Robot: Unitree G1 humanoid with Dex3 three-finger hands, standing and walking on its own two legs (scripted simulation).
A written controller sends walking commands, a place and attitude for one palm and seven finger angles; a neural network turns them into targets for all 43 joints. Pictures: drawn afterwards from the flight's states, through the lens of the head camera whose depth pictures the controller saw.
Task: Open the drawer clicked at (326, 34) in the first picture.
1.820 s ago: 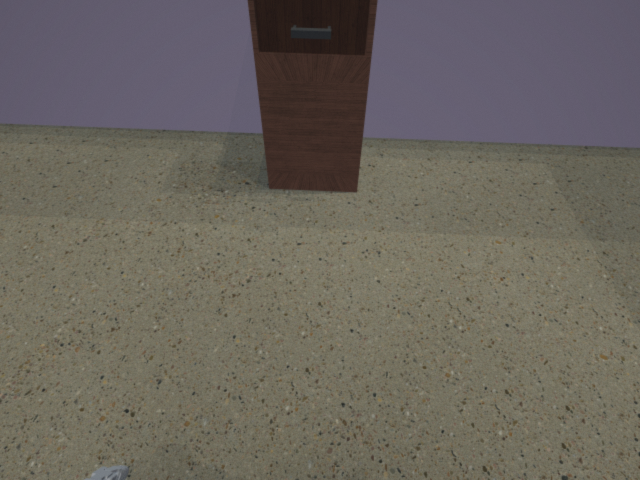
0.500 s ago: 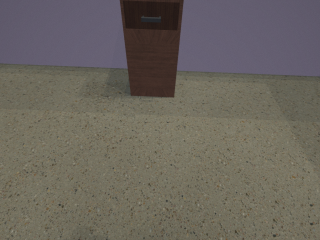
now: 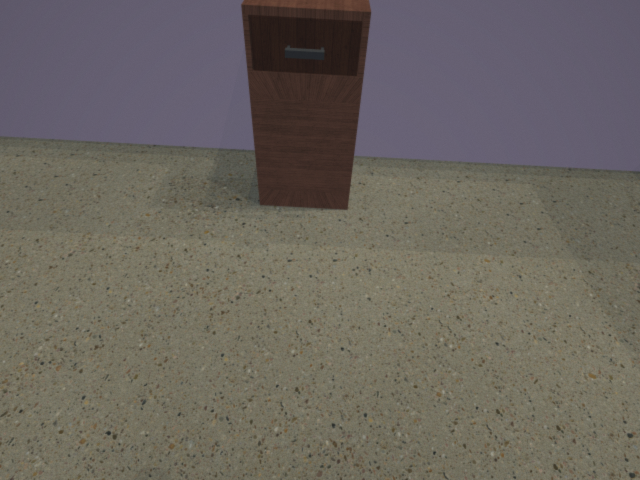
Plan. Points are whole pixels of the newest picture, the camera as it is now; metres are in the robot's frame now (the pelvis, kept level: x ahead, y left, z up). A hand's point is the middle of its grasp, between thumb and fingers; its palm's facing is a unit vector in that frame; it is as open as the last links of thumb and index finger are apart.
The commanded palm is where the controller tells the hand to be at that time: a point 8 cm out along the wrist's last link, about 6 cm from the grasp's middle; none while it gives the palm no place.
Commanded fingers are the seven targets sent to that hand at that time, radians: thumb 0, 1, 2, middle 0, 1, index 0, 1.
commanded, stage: walk to a spot facing it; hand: left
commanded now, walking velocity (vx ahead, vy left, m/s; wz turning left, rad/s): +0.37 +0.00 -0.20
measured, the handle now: (305, 51) +1.43 +0.15 -0.02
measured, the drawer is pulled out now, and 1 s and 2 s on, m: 0.00 0.00 0.00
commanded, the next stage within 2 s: turn to face it in 1.14 s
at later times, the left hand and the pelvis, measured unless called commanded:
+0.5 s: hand (248, 389) +0.30 +0.14 -0.17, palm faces -0.09 -0.97 -0.22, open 7.3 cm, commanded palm none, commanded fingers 0.00 0.90 0.90 -0.20 -0.30 -0.20 -0.30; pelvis +0.18 -0.04 -0.01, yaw -5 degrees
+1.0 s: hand (252, 325) +0.42 +0.16 -0.16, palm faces -0.05 -0.99 -0.14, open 7.4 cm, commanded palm none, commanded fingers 0.00 0.90 0.90 -0.20 -0.30 -0.20 -0.30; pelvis +0.40 -0.02 +0.01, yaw -6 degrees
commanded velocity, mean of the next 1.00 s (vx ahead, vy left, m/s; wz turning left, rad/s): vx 0.38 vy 0.00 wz -0.09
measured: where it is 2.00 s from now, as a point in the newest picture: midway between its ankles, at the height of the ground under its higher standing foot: (354, 360)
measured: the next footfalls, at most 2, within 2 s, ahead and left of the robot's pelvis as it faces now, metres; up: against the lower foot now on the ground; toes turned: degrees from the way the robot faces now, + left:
right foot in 0.40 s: +0.28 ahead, -0.15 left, +0.00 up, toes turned -13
left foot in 0.78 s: +0.43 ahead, +0.08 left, +0.00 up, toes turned +6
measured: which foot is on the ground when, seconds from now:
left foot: down 0.00-0.40, up 0.42-0.76, down 0.78-1.00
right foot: down 0.00-0.04, up 0.06-0.38, down 0.40-0.78, up 0.80-1.00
